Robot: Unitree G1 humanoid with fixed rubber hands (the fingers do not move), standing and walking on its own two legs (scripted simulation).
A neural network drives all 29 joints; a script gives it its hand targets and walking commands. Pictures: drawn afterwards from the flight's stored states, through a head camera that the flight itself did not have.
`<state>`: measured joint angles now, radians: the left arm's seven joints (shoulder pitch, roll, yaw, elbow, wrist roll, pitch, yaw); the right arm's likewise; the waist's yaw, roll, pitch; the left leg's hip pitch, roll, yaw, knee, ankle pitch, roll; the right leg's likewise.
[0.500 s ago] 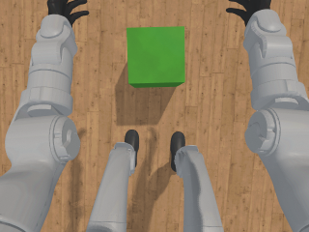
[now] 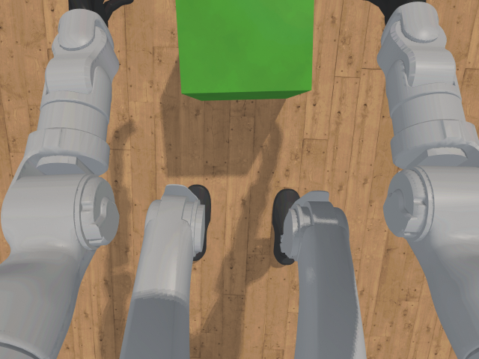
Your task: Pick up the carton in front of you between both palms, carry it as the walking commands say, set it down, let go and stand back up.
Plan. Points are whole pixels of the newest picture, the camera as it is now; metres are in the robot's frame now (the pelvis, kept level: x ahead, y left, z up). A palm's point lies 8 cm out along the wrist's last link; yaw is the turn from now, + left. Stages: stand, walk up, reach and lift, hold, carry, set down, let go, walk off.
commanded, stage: reach and lift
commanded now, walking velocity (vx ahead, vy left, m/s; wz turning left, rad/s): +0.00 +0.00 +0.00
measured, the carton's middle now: (243, 43) +0.55 +0.01 -0.37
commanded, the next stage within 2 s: none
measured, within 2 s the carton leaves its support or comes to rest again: leaves its support in 1.32 s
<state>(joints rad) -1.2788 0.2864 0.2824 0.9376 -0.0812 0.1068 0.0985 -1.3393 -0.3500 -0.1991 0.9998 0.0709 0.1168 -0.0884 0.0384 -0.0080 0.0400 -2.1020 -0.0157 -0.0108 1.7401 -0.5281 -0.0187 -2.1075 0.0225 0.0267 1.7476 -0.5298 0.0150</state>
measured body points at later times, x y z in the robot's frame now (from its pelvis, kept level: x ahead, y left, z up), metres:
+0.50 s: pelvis -0.03 +0.00 -0.12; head +0.36 +0.00 +0.09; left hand +0.55 +0.20 -0.32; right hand +0.57 -0.17 -0.32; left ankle +0.08 +0.12 -0.46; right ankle +0.08 -0.12 -0.46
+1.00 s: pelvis -0.03 +0.00 -0.12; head +0.36 +0.00 +0.09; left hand +0.56 +0.17 -0.30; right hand +0.57 -0.14 -0.31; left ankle +0.08 +0.12 -0.46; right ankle +0.08 -0.12 -0.46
